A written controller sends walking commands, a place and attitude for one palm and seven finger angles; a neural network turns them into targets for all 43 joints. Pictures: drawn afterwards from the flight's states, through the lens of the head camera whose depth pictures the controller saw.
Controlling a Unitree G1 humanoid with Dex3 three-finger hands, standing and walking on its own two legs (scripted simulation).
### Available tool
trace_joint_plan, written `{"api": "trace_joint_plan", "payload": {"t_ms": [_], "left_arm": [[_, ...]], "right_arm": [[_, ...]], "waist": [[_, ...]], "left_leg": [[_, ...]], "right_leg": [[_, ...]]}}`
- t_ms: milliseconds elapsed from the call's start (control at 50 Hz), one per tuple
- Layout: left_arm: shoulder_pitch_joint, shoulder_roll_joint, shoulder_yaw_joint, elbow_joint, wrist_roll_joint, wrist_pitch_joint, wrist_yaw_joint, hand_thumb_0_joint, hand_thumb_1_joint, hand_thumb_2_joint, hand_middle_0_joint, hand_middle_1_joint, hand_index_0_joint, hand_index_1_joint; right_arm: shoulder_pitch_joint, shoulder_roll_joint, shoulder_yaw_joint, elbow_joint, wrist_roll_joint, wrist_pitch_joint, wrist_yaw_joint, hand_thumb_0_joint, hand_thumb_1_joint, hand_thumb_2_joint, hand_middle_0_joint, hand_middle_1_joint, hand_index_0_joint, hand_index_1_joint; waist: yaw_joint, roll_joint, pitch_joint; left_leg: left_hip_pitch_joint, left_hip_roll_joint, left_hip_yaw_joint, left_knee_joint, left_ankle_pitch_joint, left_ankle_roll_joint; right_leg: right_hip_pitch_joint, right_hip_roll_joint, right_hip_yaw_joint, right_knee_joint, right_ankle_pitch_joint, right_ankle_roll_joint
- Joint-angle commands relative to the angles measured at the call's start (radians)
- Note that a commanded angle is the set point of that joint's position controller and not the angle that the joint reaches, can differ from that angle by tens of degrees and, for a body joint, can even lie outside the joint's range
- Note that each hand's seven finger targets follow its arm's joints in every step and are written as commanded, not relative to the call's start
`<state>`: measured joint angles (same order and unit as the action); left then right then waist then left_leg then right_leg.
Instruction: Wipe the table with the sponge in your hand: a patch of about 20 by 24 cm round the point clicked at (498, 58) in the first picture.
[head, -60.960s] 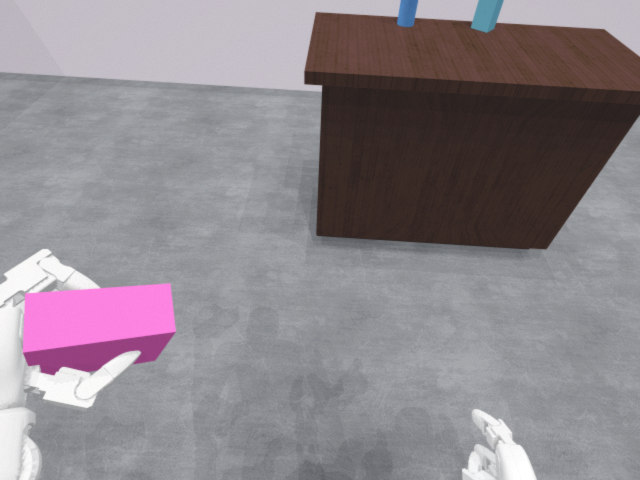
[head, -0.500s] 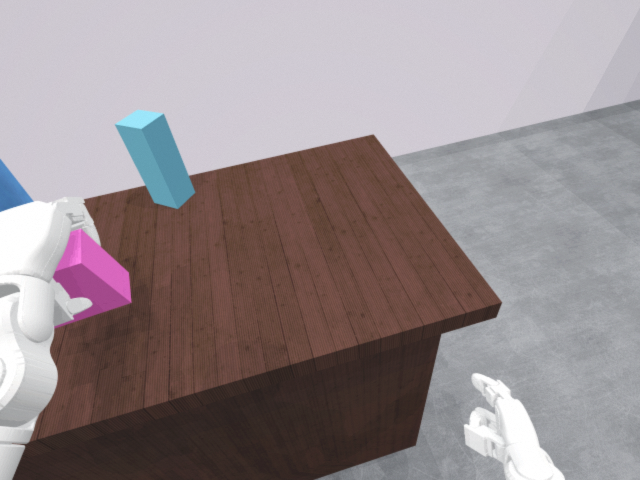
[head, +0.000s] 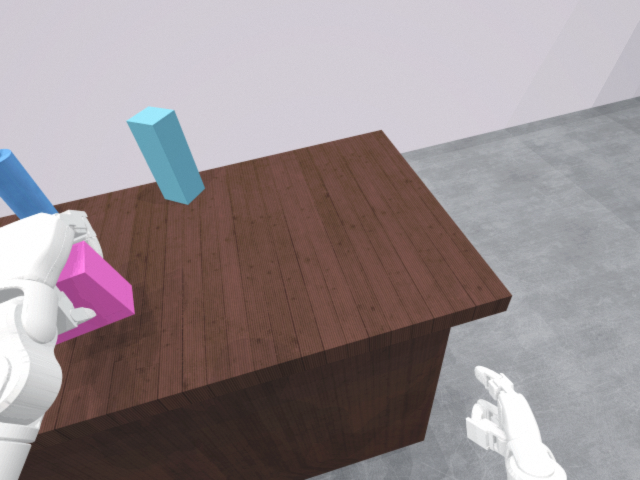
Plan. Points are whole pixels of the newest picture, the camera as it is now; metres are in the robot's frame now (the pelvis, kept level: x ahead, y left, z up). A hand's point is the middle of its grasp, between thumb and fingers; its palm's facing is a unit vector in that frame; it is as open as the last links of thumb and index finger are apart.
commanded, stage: move the sponge above the wiping area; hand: left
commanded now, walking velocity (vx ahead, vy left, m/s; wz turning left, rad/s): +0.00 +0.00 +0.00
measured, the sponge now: (71, 303) +0.24 +0.35 +0.13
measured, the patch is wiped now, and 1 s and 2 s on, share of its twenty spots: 0.00 0.00 0.00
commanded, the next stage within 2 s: lower the sponge onto the table in 0.46 s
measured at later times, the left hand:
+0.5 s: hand (89, 310) +0.24 +0.32 +0.13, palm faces +0.02 -0.14 -0.99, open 9.0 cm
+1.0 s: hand (111, 329) +0.23 +0.29 +0.11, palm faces -0.06 -0.13 -0.99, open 9.0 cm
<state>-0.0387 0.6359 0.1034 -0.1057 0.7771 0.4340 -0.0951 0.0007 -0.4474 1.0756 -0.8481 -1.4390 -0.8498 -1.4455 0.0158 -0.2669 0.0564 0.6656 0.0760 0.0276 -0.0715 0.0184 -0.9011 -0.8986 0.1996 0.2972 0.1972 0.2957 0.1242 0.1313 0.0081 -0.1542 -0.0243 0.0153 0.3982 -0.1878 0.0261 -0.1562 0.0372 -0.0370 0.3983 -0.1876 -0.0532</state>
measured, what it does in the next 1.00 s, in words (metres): stands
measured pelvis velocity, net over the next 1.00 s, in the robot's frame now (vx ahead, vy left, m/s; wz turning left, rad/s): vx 0.01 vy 0.00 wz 0.00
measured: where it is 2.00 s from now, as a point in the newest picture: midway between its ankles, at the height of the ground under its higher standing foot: outside the picture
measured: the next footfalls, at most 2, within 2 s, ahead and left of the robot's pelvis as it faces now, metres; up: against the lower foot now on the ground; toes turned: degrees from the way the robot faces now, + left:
none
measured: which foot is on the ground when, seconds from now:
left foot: down 0.00-1.00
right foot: down 0.00-1.00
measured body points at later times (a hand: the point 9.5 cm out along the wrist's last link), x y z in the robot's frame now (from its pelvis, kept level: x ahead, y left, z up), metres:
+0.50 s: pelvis +0.00 +0.01 +0.00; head +0.00 -0.04 +0.45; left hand +0.23 +0.32 +0.18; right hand +0.26 -0.18 -0.08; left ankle +0.02 +0.10 -0.74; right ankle +0.02 -0.09 -0.74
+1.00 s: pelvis +0.01 +0.00 +0.00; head +0.00 -0.04 +0.45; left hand +0.22 +0.30 +0.16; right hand +0.26 -0.20 -0.08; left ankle +0.02 +0.10 -0.74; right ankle +0.02 -0.09 -0.74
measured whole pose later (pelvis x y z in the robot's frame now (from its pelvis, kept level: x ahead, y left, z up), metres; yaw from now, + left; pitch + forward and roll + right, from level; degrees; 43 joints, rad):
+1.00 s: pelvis +0.01 +0.00 +0.00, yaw +0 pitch -3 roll +0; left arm 0.13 0.58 -0.03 -0.27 0.82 0.42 -0.17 0.00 -0.45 1.07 -0.86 -1.45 -0.86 -1.46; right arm 0.02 -0.30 0.05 0.64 0.05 0.04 -0.07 0.02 -0.90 -0.90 0.20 0.30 0.20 0.30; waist 0.14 0.12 0.02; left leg -0.16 -0.03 0.01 0.41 -0.20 0.04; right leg -0.16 0.03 -0.04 0.42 -0.21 -0.05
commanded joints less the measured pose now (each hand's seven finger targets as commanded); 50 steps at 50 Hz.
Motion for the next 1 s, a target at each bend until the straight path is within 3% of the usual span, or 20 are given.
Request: {"api": "trace_joint_plan", "payload": {"t_ms": [0, 100, 120, 140, 220, 320, 400, 420, 480, 520, 560, 620, 640, 720, 740, 800, 840, 900, 940, 980], "left_arm": [[-0.083, 0.156, -0.014, -0.226, 0.029, -0.028, -0.054, 0.000, 0.100, 1.300, -1.200, -1.600, -1.200, -1.600], [-0.249, 0.378, 0.190, -0.433, 0.121, -0.161, 0.024, 0.000, 0.100, 1.300, -1.200, -1.600, -1.200, -1.600], [-0.264, 0.456, 0.270, -0.471, 0.127, -0.176, 0.060, 0.000, 0.100, 1.300, -1.200, -1.600, -1.200, -1.600], [-0.262, 0.373, 0.222, -0.437, 0.123, -0.183, 0.090, 0.000, 0.100, 1.300, -1.200, -1.600, -1.200, -1.600], [-0.252, 0.303, 0.195, -0.284, 0.072, -0.106, 0.149, 0.000, 0.100, 1.300, -1.200, -1.600, -1.200, -1.600], [-0.099, 0.179, 0.081, -0.148, 0.003, 0.008, 0.048, 0.000, 0.100, 1.300, -1.200, -1.600, -1.200, -1.600], [-0.070, 0.075, -0.066, -0.259, 0.003, 0.008, -0.033, 0.000, 0.100, 1.300, -1.200, -1.600, -1.200, -1.600], [-0.097, 0.074, -0.069, -0.302, 0.015, -0.001, -0.040, 0.000, 0.100, 1.300, -1.200, -1.600, -1.200, -1.600], [-0.196, 0.239, 0.035, -0.411, 0.094, -0.071, -0.029, 0.000, 0.100, 1.300, -1.200, -1.600, -1.200, -1.600], [-0.298, 0.363, 0.146, -0.555, 0.142, -0.131, 0.022, 0.000, 0.100, 1.300, -1.200, -1.600, -1.200, -1.600], [-0.270, 0.347, 0.176, -0.451, 0.169, -0.157, 0.088, 0.000, 0.100, 1.300, -1.200, -1.600, -1.200, -1.600], [-0.278, 0.302, 0.173, -0.355, 0.129, -0.119, 0.141, 0.000, 0.100, 1.300, -1.200, -1.600, -1.200, -1.600], [-0.280, 0.258, 0.142, -0.293, 0.099, -0.092, 0.150, 0.000, 0.100, 1.300, -1.200, -1.600, -1.200, -1.600], [-0.113, 0.208, 0.124, -0.206, 0.030, 0.008, 0.090, 0.000, 0.100, 1.300, -1.200, -1.600, -1.200, -1.600], [-0.069, 0.150, 0.065, -0.236, 0.013, 0.026, 0.061, 0.000, 0.100, 1.300, -1.200, -1.600, -1.200, -1.600], [0.029, 0.107, 0.010, -0.284, -0.002, 0.056, -0.006, 0.000, 0.100, 1.300, -1.200, -1.600, -1.200, -1.600], [0.024, 0.114, -0.002, -0.317, 0.011, 0.054, -0.033, 0.000, 0.100, 1.300, -1.200, -1.600, -1.200, -1.600], [-0.108, 0.223, 0.044, -0.371, 0.072, 0.002, -0.034, 0.000, 0.100, 1.300, -1.200, -1.600, -1.200, -1.600], [-0.238, 0.318, 0.102, -0.486, 0.135, -0.060, -0.003, 0.000, 0.100, 1.300, -1.200, -1.600, -1.200, -1.600], [-0.195, 0.315, 0.136, -0.447, 0.145, -0.127, 0.041, 0.000, 0.100, 1.300, -1.200, -1.600, -1.200, -1.600]], "right_arm": [[-0.209, -0.107, -0.034, -0.203, -0.006, -0.057, -0.001, 0.000, -0.900, -0.900, 0.200, 0.300, 0.200, 0.300], [-0.181, -0.083, -0.031, -0.206, -0.044, -0.077, -0.014, 0.000, -0.900, -0.900, 0.200, 0.300, 0.200, 0.300], [-0.198, -0.083, -0.025, -0.201, -0.045, -0.088, -0.015, 0.000, -0.900, -0.900, 0.200, 0.300, 0.200, 0.300], [-0.166, -0.063, -0.030, -0.195, -0.052, -0.087, -0.018, 0.000, -0.900, -0.900, 0.200, 0.300, 0.200, 0.300], [-0.211, -0.080, -0.042, -0.154, -0.022, -0.063, 0.010, 0.000, -0.900, -0.900, 0.200, 0.300, 0.200, 0.300], [-0.252, -0.100, -0.032, -0.171, 0.002, -0.044, 0.008, 0.000, -0.900, -0.900, 0.200, 0.300, 0.200, 0.300], [-0.224, -0.099, -0.031, -0.206, 0.002, -0.045, 0.007, 0.000, -0.900, -0.900, 0.200, 0.300, 0.200, 0.300], [-0.265, -0.082, -0.017, -0.223, 0.007, -0.061, 0.008, 0.000, -0.900, -0.900, 0.200, 0.300, 0.200, 0.300], [-0.202, -0.101, -0.032, -0.211, -0.027, -0.067, -0.006, 0.000, -0.900, -0.900, 0.200, 0.300, 0.200, 0.300], [-0.228, -0.085, -0.021, -0.223, -0.040, -0.087, -0.011, 0.000, -0.900, -0.900, 0.200, 0.300, 0.200, 0.300], [-0.157, -0.067, -0.028, -0.186, -0.053, -0.089, -0.017, 0.000, -0.900, -0.900, 0.200, 0.300, 0.200, 0.300], [-0.204, -0.068, -0.031, -0.165, -0.034, -0.073, 0.004, 0.000, -0.900, -0.900, 0.200, 0.300, 0.200, 0.300], [-0.184, -0.076, -0.039, -0.151, -0.033, -0.060, 0.008, 0.000, -0.900, -0.900, 0.200, 0.300, 0.200, 0.300], [-0.257, -0.093, -0.029, -0.164, -0.010, -0.035, 0.020, 0.000, -0.900, -0.900, 0.200, 0.300, 0.200, 0.300], [-0.248, -0.099, -0.030, -0.184, -0.012, -0.027, 0.023, 0.000, -0.900, -0.900, 0.200, 0.300, 0.200, 0.300], [-0.238, -0.102, -0.030, -0.205, -0.004, -0.017, 0.028, 0.000, -0.900, -0.900, 0.200, 0.300, 0.200, 0.300], [-0.238, -0.102, -0.023, -0.221, -0.004, -0.026, 0.024, 0.000, -0.900, -0.900, 0.200, 0.300, 0.200, 0.300], [-0.208, -0.105, -0.028, -0.213, -0.017, -0.035, 0.004, 0.000, -0.900, -0.900, 0.200, 0.300, 0.200, 0.300], [-0.203, -0.094, -0.024, -0.225, -0.037, -0.059, -0.009, 0.000, -0.900, -0.900, 0.200, 0.300, 0.200, 0.300], [-0.162, -0.085, -0.032, -0.201, -0.047, -0.071, -0.017, 0.000, -0.900, -0.900, 0.200, 0.300, 0.200, 0.300]], "waist": [[-0.009, -0.129, -0.188], [0.033, -0.061, -0.313], [0.052, 0.007, -0.307], [0.046, -0.003, -0.291], [0.042, 0.050, -0.150], [0.022, -0.056, -0.097], [-0.013, -0.098, -0.159], [-0.013, -0.091, -0.171], [0.001, -0.081, -0.268], [0.034, 0.002, -0.339], [0.036, -0.004, -0.297], [0.048, 0.045, -0.190], [0.039, 0.021, -0.173], [0.044, -0.050, -0.131], [0.040, -0.049, -0.161], [0.014, -0.103, -0.165], [0.005, -0.113, -0.182], [-0.006, -0.124, -0.217], [0.016, -0.045, -0.304], [0.021, -0.030, -0.285]], "left_leg": [[0.013, 0.003, -0.089, -0.041, 0.073, 0.020], [0.083, -0.006, -0.102, -0.029, 0.188, 0.024], [0.088, -0.006, -0.119, -0.036, 0.185, 0.023], [0.083, -0.004, -0.100, -0.033, 0.218, 0.017], [0.067, -0.001, -0.107, -0.050, 0.192, -0.010], [0.007, 0.001, -0.084, -0.066, 0.111, -0.005], [0.021, 0.008, -0.088, -0.056, 0.088, 0.012], [0.037, 0.012, -0.095, -0.056, 0.074, 0.015], [0.069, 0.007, -0.111, -0.049, 0.122, 0.025], [0.099, 0.008, -0.128, -0.048, 0.158, 0.030], [0.102, 0.008, -0.118, -0.046, 0.225, 0.012], [0.092, 0.003, -0.124, -0.067, 0.211, -0.004], [0.074, 0.007, -0.103, -0.064, 0.217, -0.009], [0.033, 0.000, -0.088, -0.071, 0.191, -0.010], [0.024, 0.004, -0.074, -0.061, 0.197, -0.008], [0.017, 0.007, -0.072, -0.041, 0.197, 0.006], [0.017, 0.006, -0.073, -0.029, 0.171, 0.016], [0.044, 0.000, -0.086, -0.025, 0.140, 0.027], [0.085, -0.008, -0.089, -0.012, 0.180, 0.033], [0.112, -0.008, -0.095, -0.012, 0.218, 0.026]], "right_leg": [[0.053, -0.045, 0.097, -0.054, 0.034, -0.003], [0.127, -0.029, 0.121, -0.028, 0.085, -0.028], [0.130, -0.009, 0.166, -0.031, 0.072, -0.047], [0.137, -0.020, 0.134, -0.029, 0.103, -0.051], [0.063, -0.011, 0.184, -0.086, 0.057, -0.064], [0.034, -0.025, 0.132, -0.087, 0.030, -0.031], [0.040, -0.038, 0.079, -0.064, 0.052, -0.005], [0.028, -0.027, 0.105, -0.062, 0.026, -0.016], [0.087, -0.025, 0.092, -0.037, 0.052, -0.016], [0.143, -0.003, 0.145, -0.017, 0.070, -0.038], [0.120, -0.004, 0.122, -0.030, 0.085, -0.046], [0.082, 0.003, 0.178, -0.076, 0.066, -0.069], [0.085, -0.010, 0.140, -0.078, 0.082, -0.062], [0.074, -0.016, 0.150, -0.080, 0.098, -0.044], [0.097, -0.031, 0.109, -0.066, 0.132, -0.032], [0.086, -0.036, 0.093, -0.049, 0.173, -0.011], [0.074, -0.032, 0.096, -0.043, 0.146, -0.012], [0.065, -0.033, 0.108, -0.044, 0.082, -0.007], [0.106, -0.027, 0.118, -0.029, 0.085, -0.027], [0.098, -0.017, 0.121, -0.046, 0.098, -0.035]]}}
